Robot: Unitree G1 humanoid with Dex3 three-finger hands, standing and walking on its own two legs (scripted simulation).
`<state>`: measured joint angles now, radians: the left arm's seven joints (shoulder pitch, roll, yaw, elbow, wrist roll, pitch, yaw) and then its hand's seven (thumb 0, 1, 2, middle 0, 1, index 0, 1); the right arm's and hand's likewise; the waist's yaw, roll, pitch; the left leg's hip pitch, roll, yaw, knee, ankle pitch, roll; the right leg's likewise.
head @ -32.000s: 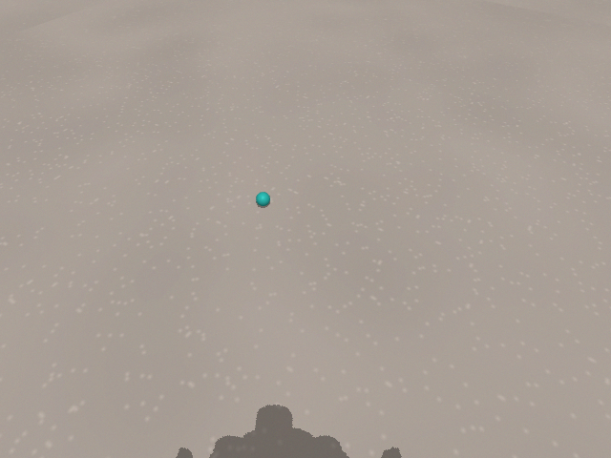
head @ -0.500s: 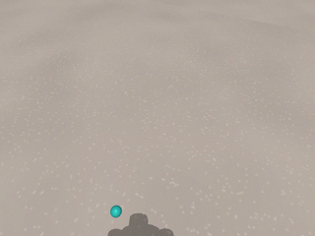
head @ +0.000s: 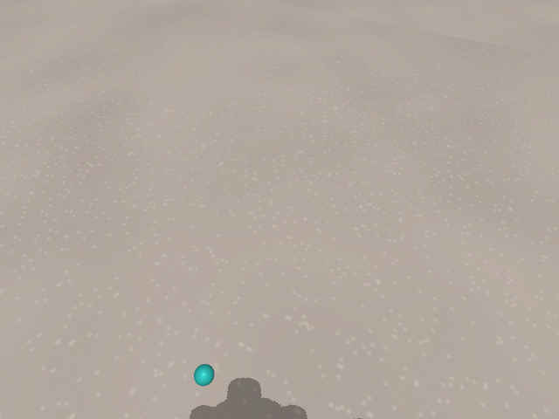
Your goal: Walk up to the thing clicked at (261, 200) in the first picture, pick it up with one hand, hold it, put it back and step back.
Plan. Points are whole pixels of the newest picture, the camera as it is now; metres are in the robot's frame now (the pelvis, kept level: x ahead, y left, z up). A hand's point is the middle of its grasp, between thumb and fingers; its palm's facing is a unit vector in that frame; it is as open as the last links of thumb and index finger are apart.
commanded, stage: step back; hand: left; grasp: from above
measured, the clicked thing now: (204, 374) +0.40 +0.25 -0.75
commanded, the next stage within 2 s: none
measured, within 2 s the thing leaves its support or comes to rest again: neither
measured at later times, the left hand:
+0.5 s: hand out of the picture +0.06 +0.28 -0.18, palm faces -0.04 -0.93 -0.38, open 7.4 cm
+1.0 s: hand out of the picture -0.10 +0.25 -0.16, palm faces -0.10 -0.91 -0.40, open 7.4 cm
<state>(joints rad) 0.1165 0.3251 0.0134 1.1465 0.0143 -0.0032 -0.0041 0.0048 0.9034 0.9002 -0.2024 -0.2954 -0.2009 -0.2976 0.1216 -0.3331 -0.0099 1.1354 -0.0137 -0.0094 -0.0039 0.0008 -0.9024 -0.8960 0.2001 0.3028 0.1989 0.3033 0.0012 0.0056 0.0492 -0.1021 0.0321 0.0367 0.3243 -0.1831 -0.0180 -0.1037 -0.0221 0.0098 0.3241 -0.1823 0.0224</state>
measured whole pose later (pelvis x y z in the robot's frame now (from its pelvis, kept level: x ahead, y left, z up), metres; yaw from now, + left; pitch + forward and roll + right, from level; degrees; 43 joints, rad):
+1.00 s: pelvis -0.22 +0.00 -0.03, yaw -5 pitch -3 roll +0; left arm 0.17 0.35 0.07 0.84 0.03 0.04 -0.01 0.01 0.90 0.90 -0.20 -0.30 -0.20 -0.30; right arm 0.12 -0.39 -0.06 0.86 0.00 0.06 -0.02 0.00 -0.90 -0.90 0.20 0.30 0.20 0.30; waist 0.01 0.03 0.17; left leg -0.47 -0.05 -0.09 1.00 -0.50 0.00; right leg -0.28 0.04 0.05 0.66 -0.34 -0.03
